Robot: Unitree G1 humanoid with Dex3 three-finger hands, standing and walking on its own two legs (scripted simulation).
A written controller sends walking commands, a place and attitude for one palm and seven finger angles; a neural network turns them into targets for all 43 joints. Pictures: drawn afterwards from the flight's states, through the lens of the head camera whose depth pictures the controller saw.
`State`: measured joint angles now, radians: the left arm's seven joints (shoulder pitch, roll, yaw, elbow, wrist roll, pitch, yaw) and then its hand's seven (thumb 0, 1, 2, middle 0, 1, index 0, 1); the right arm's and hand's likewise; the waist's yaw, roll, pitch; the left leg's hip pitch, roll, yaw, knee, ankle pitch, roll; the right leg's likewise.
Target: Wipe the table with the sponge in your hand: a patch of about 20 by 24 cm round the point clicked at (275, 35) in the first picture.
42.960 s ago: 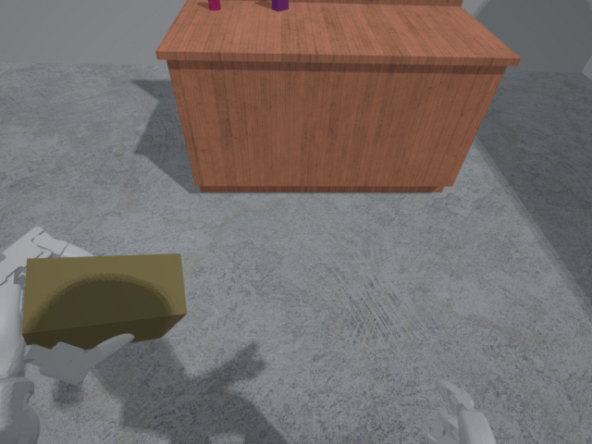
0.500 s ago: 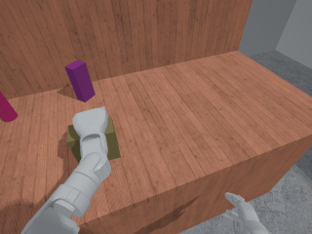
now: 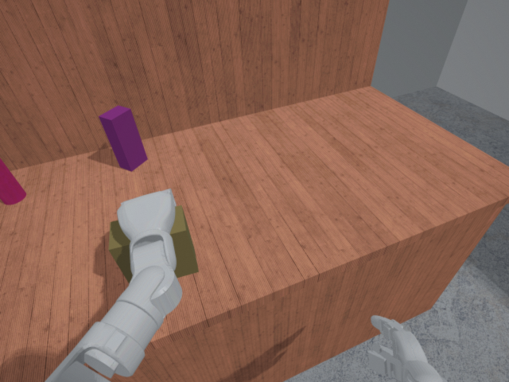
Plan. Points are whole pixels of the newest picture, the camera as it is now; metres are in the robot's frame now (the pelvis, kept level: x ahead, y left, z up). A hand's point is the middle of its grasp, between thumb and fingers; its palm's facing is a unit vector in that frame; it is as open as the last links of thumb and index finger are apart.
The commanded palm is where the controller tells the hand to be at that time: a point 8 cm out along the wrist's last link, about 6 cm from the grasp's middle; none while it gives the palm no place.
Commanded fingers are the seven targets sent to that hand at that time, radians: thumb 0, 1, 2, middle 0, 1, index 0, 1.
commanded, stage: wipe back along the third lane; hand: left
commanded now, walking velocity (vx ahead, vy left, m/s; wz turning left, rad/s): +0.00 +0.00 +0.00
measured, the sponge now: (160, 255) +0.33 +0.22 +0.01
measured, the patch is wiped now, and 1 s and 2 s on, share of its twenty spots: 0.90 0.90 0.90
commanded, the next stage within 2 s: slide back across to the middle lane in 0.20 s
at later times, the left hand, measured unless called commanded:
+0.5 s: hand (159, 247) +0.31 +0.20 +0.07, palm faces +0.06 -0.11 -0.99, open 10.2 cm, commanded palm +0.25 +0.20 +0.11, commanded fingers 0.00 0.10 1.30 -1.20 -1.60 -1.20 -1.60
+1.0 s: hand (116, 268) +0.26 +0.25 +0.08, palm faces +0.05 -0.12 -0.99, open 10.2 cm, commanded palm +0.22 +0.25 +0.12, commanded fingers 0.00 0.10 1.30 -1.20 -1.60 -1.20 -1.60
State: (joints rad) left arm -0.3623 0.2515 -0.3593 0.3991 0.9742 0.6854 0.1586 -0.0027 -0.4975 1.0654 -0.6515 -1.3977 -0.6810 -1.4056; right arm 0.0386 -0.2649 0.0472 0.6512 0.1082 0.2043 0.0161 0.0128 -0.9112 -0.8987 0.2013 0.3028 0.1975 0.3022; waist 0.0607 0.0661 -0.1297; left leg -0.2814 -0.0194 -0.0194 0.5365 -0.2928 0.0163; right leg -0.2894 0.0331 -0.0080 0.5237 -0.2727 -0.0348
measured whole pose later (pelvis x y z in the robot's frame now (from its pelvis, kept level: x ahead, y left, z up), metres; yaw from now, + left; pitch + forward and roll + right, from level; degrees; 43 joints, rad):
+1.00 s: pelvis -0.01 -0.01 +0.00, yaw -2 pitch -2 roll +0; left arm -0.01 0.38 -0.18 0.06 0.94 0.55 0.08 -0.01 -0.52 1.06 -0.68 -1.36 -0.71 -1.36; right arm 0.00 -0.27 0.05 0.67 0.08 0.11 -0.02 0.01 -0.91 -0.90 0.20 0.30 0.20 0.30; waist 0.09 0.09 -0.08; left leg -0.17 0.00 0.00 0.48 -0.27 0.00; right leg -0.20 0.05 0.01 0.48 -0.25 -0.05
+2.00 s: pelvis -0.02 -0.01 +0.00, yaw +0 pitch +6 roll +0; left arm -0.49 0.48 -0.07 0.71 0.98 0.30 0.11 0.00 -0.55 1.07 -0.73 -1.33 -0.76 -1.33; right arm 0.18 -0.30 0.01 0.71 0.09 0.10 -0.07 0.01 -0.91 -0.90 0.20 0.30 0.20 0.30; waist 0.03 0.07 -0.11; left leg -0.41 0.00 -0.04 0.57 -0.26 0.00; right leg -0.40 0.05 -0.02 0.53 -0.23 -0.05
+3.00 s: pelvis +0.00 +0.03 -0.01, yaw -1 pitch +11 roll -2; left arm -0.68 0.57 0.03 0.97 1.02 0.20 0.16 0.01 -0.55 1.08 -0.72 -1.34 -0.74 -1.36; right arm 0.26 -0.27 0.01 0.72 0.08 0.12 -0.03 0.01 -0.91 -0.90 0.20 0.30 0.20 0.30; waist -0.03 0.04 -0.14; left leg -0.49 -0.02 -0.01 0.61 -0.30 0.05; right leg -0.46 0.03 0.01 0.51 -0.24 0.00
